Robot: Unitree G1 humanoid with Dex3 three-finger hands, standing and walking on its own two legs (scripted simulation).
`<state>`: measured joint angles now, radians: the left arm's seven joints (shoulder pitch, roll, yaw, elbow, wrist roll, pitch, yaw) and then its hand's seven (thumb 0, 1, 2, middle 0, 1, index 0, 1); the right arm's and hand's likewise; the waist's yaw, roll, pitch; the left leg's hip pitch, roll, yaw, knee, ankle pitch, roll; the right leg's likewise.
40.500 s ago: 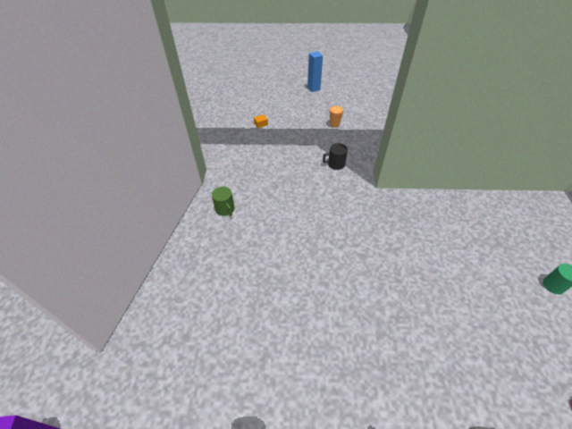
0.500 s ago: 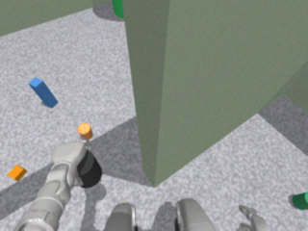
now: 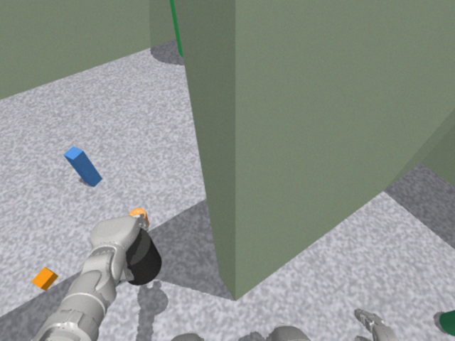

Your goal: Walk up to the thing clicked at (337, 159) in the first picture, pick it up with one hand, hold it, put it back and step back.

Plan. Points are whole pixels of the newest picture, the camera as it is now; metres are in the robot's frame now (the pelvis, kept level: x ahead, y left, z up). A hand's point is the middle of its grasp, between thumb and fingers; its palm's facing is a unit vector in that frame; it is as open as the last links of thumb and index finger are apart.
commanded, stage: hold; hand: left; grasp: from above
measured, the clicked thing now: (129, 262) +0.30 +0.22 -0.13
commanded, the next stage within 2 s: crouch in 1.88 s
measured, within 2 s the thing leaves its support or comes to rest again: neither
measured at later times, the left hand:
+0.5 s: hand (122, 245) +0.30 +0.21 -0.05, palm faces -0.46 -0.07 -0.88, open 11.5 cm
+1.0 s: hand (119, 246) +0.29 +0.21 -0.03, palm faces -0.47 -0.07 -0.88, open 11.5 cm
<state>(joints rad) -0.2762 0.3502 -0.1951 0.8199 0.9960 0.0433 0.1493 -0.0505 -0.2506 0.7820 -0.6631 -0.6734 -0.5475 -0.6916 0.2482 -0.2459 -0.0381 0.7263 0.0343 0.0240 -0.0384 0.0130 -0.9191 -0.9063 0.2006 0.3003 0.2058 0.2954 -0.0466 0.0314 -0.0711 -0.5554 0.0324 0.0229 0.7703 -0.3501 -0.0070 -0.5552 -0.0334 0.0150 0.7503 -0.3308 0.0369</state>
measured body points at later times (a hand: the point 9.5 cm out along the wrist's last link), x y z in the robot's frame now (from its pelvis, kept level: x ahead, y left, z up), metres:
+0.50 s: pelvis +0.01 +0.00 +0.02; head +0.03 -0.02 +0.47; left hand +0.32 +0.21 +0.00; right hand +0.12 -0.27 -0.10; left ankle +0.02 +0.12 -0.71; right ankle +0.03 -0.14 -0.71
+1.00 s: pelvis +0.01 +0.00 +0.02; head +0.02 -0.02 +0.47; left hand +0.31 +0.21 +0.02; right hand +0.14 -0.26 -0.09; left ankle +0.02 +0.12 -0.71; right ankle +0.03 -0.14 -0.71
